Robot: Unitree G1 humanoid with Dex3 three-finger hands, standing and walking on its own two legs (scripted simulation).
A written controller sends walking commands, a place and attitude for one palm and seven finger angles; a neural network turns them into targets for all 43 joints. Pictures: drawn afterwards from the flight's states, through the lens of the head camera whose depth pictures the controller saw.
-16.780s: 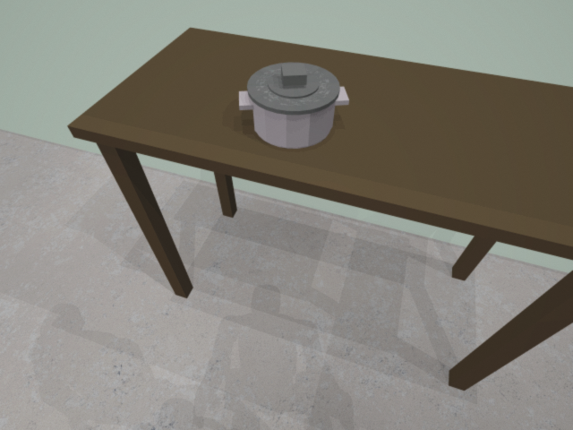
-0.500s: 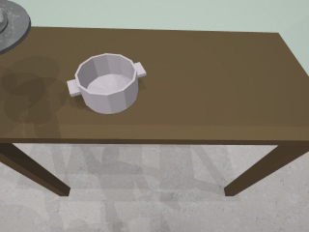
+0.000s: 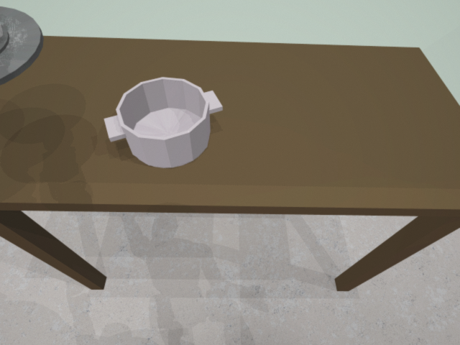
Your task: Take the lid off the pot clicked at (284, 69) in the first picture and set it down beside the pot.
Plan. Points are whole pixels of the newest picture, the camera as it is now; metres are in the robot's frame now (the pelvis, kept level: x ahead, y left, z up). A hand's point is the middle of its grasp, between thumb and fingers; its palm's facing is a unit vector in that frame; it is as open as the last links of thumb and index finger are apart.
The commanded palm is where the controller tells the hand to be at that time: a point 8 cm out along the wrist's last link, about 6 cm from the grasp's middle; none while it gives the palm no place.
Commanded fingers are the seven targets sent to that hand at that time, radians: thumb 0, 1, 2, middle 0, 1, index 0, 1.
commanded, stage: lower the lid onto the table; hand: left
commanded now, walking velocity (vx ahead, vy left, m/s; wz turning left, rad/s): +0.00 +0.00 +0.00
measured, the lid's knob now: out of the picture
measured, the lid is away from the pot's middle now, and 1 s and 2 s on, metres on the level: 0.24 0.23 0.23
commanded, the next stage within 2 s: none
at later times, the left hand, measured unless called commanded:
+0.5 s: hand out of the picture +0.49 +0.30 +0.25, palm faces -0.31 -0.17 -0.93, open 5.3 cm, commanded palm +0.52 +0.30 +0.31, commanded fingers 0.00 0.71 0.93 -0.71 -1.08 -1.05 -1.17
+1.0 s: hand (3, 71) +0.49 +0.30 +0.21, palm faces -0.38 -0.17 -0.91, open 5.3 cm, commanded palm +0.53 +0.30 +0.28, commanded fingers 0.00 0.71 0.93 -0.71 -1.08 -1.05 -1.17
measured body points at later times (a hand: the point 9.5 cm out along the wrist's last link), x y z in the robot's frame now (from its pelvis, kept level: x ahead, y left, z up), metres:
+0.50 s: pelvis +0.00 +0.00 +0.00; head +0.07 +0.00 +0.44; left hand +0.50 +0.31 +0.30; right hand -0.02 -0.28 -0.12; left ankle -0.03 +0.08 -0.74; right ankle -0.02 -0.14 -0.74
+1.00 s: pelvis +0.00 +0.00 +0.00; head +0.07 +0.01 +0.44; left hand +0.51 +0.30 +0.26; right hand -0.02 -0.28 -0.12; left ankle -0.03 +0.08 -0.74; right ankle -0.02 -0.14 -0.74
